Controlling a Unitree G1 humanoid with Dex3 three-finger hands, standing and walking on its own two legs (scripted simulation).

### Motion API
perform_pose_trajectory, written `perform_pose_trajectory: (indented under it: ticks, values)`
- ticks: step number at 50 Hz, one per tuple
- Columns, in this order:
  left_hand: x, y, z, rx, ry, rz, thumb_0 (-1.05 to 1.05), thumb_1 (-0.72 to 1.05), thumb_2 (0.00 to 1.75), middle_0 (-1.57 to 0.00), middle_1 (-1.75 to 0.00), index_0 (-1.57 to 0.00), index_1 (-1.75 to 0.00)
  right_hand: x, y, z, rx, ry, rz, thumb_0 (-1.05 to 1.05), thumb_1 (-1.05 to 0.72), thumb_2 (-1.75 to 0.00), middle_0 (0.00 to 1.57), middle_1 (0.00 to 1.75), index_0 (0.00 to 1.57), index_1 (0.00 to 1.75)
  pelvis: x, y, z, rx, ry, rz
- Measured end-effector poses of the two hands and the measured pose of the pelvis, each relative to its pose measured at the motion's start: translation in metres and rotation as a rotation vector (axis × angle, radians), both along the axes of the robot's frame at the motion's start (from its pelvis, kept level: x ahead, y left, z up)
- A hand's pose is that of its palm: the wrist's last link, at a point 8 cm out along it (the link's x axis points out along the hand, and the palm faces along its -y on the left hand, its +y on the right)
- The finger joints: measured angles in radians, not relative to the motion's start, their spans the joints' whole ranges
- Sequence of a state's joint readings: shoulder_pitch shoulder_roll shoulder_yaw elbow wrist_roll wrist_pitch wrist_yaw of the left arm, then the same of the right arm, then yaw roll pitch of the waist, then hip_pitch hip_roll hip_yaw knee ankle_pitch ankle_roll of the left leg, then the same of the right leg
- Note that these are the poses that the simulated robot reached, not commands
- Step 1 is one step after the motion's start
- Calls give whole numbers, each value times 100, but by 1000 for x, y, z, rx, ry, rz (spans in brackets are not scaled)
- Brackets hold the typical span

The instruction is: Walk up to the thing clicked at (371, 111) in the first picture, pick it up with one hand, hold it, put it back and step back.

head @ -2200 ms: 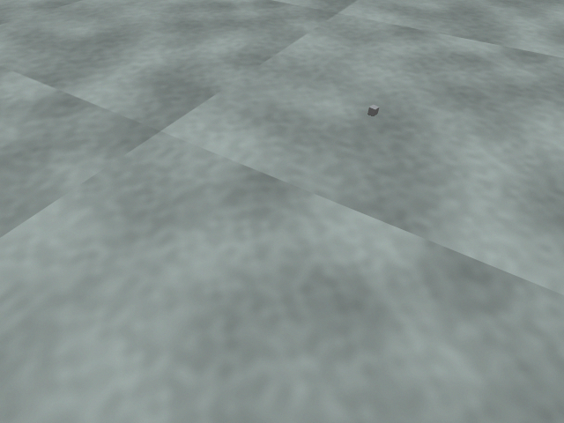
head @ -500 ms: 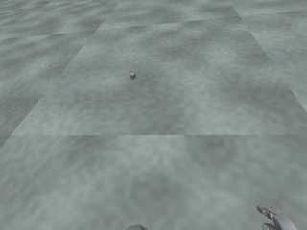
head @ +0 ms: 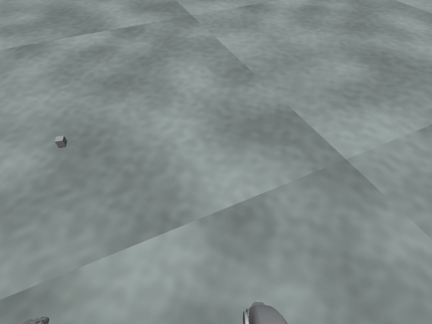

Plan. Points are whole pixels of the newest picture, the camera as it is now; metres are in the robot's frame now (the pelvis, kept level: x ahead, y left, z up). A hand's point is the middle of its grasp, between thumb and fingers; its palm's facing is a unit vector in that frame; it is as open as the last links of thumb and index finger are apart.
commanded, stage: walk up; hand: left
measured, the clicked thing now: (61, 141) +1.49 +0.91 -0.75
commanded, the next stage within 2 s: none
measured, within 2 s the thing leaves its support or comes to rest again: neither
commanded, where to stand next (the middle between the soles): +1.06 +1.08 m, yaw -53 degrees
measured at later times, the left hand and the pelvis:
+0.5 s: hand (29, 252) +0.39 +0.44 -0.15, palm faces -0.26 -0.81 -0.53, open 7.4 cm; pelvis +0.30 +0.15 -0.04, yaw -14 degrees
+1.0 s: hand (34, 154) +0.72 +0.52 -0.13, palm faces -0.35 -0.72 -0.60, open 7.3 cm; pelvis +0.50 +0.28 -0.03, yaw -25 degrees
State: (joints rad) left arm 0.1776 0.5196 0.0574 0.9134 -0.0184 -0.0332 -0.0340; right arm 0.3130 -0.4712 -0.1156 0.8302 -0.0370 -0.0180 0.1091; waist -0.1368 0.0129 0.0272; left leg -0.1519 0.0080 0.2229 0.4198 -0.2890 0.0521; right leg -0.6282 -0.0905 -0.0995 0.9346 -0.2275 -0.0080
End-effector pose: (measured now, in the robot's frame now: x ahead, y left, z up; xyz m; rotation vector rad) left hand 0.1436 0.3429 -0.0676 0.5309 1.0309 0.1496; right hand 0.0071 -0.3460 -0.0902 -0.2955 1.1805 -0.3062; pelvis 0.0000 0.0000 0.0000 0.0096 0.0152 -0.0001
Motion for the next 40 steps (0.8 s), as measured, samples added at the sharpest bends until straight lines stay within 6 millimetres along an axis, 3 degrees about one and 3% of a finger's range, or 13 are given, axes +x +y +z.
perform_pose_trajectory:
  ticks: [5,9,13,19,22,25,27,30,35,40]
  values:
    - [105,4,8,13,-40,-83,1,91,90,-20,-30,-20,-30,26,27,-22,36,43,-81,1,-91,-90,20,30,20,30,67,23,-8,7,0,-62]
    - [178,3,-3,23,-126,-113,1,90,90,-21,-30,-21,-30,77,47,-49,58,58,-91,1,-91,-90,20,30,20,30,121,29,-28,-20,-8,-91]
    - [201,14,-13,24,-149,-73,0,90,90,-21,-30,-21,-30,160,71,-53,72,-1,-31,1,-91,-89,20,30,20,30,163,43,-31,-57,-20,-110]
    - [205,52,-22,38,9,-70,0,90,90,-21,-30,-21,-30,300,100,-26,60,-240,53,1,-91,-89,20,30,20,30,226,87,-24,-62,-29,-179]
    - [220,86,-28,52,76,-84,1,90,90,-21,-31,-21,-30,349,118,-15,47,-294,52,1,-91,-89,20,30,20,30,261,115,-26,-63,-24,-210]
    - [251,130,-40,76,118,-88,1,89,90,-22,-31,-22,-30,384,140,-11,14,-298,36,0,-91,-89,20,30,20,30,301,146,-35,-63,-12,-245]
    - [281,162,-54,105,144,-101,1,89,90,-22,-31,-22,-30,397,155,-13,-26,-295,6,0,-91,-89,20,30,20,30,327,168,-46,-45,-5,-262]
    - [334,191,-62,139,159,-105,1,90,90,-21,-31,-21,-30,393,183,-18,-49,-246,-65,0,-91,-89,20,30,20,30,352,191,-47,-36,-4,-295]
    - [418,194,-46,106,128,-193,1,90,90,-21,-30,-21,-30,360,231,-16,-15,-85,-213,0,-91,-89,20,30,20,30,391,216,-23,-16,1,-342]
    - [489,188,-30,102,113,-289,1,90,90,-21,-30,-21,-30,337,268,-23,12,-1,-333,1,-91,-89,20,30,20,30,432,239,-15,-2,-5,-380]
